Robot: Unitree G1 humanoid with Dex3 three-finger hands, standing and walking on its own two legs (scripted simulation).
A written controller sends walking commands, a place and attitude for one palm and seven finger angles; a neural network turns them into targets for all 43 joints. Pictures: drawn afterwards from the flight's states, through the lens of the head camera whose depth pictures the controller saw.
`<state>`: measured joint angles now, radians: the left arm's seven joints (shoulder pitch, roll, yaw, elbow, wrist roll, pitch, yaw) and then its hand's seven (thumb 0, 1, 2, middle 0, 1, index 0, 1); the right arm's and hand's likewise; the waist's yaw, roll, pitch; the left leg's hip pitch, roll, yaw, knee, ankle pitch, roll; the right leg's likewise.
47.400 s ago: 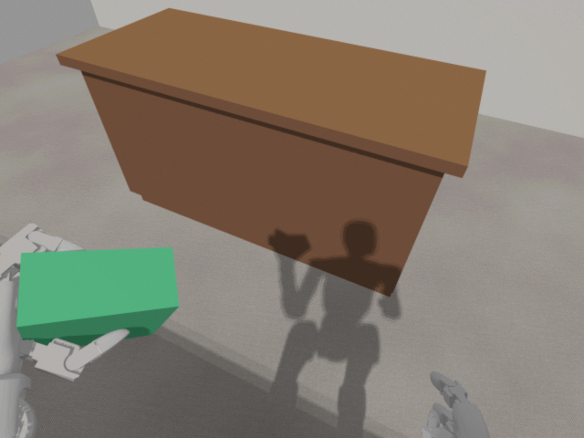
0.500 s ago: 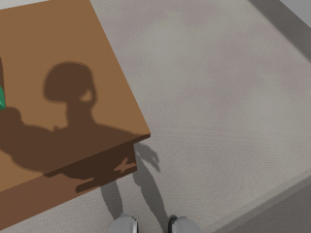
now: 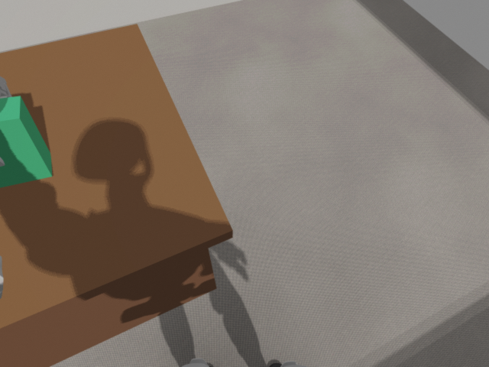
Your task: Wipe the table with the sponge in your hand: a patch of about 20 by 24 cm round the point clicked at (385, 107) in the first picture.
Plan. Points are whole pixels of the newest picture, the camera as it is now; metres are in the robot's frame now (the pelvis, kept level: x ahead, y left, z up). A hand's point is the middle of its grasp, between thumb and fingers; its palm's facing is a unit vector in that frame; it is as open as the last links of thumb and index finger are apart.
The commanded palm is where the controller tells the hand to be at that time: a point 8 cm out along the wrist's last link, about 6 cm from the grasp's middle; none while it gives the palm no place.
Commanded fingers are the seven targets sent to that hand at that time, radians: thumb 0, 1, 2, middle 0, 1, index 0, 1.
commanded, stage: slide across to the middle lane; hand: left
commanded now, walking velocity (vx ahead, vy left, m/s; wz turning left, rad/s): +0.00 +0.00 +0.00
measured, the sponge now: out of the picture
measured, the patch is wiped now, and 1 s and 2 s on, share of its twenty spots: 0.30 0.35 0.65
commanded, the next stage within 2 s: wipe back along the middle lane in 0.02 s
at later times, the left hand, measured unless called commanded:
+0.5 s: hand out of the picture +0.45 +0.38 +0.09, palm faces -0.11 +0.04 -0.99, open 10.3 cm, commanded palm +0.42 +0.36 +0.12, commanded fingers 0.00 0.10 1.30 -1.20 -1.60 -1.20 -1.60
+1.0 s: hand out of the picture +0.40 +0.36 +0.09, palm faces -0.07 +0.02 -1.00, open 10.3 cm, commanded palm +0.36 +0.34 +0.11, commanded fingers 0.00 0.10 1.30 -1.20 -1.60 -1.20 -1.60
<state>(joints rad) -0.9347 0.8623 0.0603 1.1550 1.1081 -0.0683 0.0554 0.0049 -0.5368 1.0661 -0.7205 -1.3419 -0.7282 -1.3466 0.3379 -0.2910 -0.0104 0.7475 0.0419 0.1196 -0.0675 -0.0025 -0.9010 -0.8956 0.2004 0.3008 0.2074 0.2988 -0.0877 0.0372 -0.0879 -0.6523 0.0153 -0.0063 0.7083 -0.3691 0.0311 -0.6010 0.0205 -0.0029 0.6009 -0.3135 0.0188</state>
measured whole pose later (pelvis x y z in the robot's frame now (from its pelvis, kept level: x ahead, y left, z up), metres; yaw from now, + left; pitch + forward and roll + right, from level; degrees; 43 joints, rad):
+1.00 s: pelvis +0.00 +0.01 +0.01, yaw +0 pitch +11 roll -2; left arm -0.63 0.63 0.02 0.86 1.02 0.10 0.12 -0.01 -0.49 1.06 -0.65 -1.40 -0.66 -1.41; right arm 0.25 -0.28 -0.01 0.72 0.05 0.11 -0.03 0.00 -0.90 -0.90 0.20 0.30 0.21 0.30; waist -0.01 0.04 -0.11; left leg -0.47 -0.01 0.02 0.62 -0.35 0.04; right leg -0.43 -0.01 0.02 0.55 -0.31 0.03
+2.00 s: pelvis +0.01 -0.01 +0.02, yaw +1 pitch +5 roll +0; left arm -0.25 0.48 -0.05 0.37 0.99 0.29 0.11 -0.01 -0.48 1.05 -0.65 -1.39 -0.65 -1.41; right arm 0.13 -0.28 0.01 0.70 0.05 0.07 -0.05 0.00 -0.90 -0.90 0.20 0.30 0.20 0.30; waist 0.07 0.07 -0.08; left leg -0.30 -0.01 0.00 0.55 -0.33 0.02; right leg -0.29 -0.01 0.00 0.52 -0.32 0.01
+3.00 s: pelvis -0.01 -0.03 +0.02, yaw +2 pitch +3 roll +0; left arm -0.45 0.38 -0.21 0.54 1.00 0.38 0.10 0.00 -0.52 1.06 -0.71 -1.33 -0.71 -1.35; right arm 0.12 -0.27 0.01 0.75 0.05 0.09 -0.08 0.01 -0.90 -0.90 0.20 0.30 0.20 0.30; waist 0.06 0.07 -0.06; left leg -0.29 -0.01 -0.02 0.52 -0.29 0.00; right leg -0.29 -0.01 -0.01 0.53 -0.31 -0.01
